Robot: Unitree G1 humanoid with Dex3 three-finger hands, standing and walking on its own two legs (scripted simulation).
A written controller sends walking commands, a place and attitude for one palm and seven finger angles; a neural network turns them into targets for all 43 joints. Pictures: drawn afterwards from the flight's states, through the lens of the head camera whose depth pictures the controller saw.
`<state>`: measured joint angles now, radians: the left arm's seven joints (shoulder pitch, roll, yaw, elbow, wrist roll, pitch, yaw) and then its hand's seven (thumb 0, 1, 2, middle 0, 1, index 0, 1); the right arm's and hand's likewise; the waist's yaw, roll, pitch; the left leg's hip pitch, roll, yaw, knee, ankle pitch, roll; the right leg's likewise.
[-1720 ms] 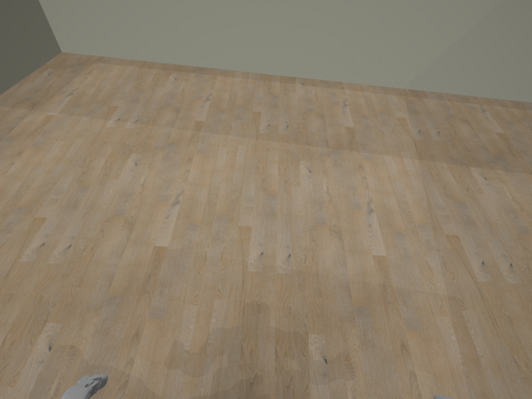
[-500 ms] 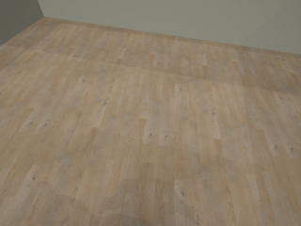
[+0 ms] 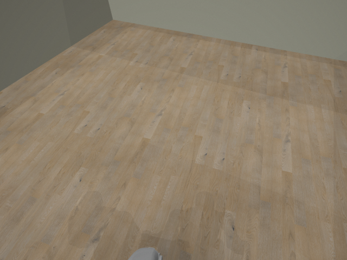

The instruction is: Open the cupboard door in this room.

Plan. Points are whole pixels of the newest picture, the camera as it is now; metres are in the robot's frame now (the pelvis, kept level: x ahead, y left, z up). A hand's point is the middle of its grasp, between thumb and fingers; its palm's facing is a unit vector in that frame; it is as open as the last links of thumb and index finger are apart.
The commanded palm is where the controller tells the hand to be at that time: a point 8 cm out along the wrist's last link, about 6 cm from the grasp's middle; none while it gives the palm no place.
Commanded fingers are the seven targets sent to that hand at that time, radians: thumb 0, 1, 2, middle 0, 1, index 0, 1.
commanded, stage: turn or walk to find it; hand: left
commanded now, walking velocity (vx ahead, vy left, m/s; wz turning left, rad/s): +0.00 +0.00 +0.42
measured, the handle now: out of the picture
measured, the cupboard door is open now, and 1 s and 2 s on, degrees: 0 0 0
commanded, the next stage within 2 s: stand and wait in 1.50 s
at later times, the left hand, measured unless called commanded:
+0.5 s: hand out of the picture -0.03 +0.28 -0.17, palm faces +0.26 -0.94 -0.23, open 7.4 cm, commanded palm none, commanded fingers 0.00 0.90 0.90 -0.20 -0.30 -0.20 -0.30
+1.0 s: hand out of the picture -0.07 +0.21 -0.15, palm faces +0.41 -0.87 -0.27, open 7.4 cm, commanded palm none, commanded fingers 0.00 0.90 0.90 -0.20 -0.30 -0.20 -0.30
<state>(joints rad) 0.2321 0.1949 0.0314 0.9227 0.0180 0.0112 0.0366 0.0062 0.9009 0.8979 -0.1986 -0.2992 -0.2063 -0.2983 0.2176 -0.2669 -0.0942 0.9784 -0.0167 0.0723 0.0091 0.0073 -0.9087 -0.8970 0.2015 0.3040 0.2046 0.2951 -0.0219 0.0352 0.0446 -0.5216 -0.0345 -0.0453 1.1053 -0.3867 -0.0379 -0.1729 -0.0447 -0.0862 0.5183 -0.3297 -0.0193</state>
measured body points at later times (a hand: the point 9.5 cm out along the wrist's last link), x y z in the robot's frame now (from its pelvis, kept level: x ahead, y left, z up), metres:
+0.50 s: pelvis -0.04 +0.06 +0.00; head -0.02 +0.09 +0.45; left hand -0.04 +0.33 -0.15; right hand +0.11 -0.16 -0.12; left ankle -0.04 +0.14 -0.74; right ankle -0.02 -0.11 -0.66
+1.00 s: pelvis -0.07 +0.00 +0.00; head -0.04 -0.01 +0.45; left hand -0.09 +0.26 -0.13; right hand +0.05 -0.23 -0.16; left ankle -0.13 +0.13 -0.65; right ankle -0.03 -0.09 -0.74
